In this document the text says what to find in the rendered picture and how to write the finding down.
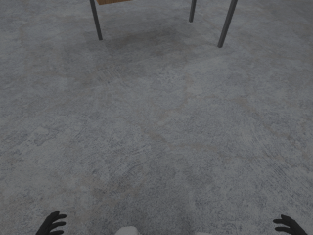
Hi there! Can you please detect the robot left hand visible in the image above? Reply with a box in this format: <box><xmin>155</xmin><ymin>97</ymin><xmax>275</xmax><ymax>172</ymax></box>
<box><xmin>35</xmin><ymin>211</ymin><xmax>67</xmax><ymax>235</ymax></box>

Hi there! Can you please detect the robot right hand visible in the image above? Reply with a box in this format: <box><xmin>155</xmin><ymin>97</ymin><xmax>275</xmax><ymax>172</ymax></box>
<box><xmin>273</xmin><ymin>214</ymin><xmax>307</xmax><ymax>235</ymax></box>

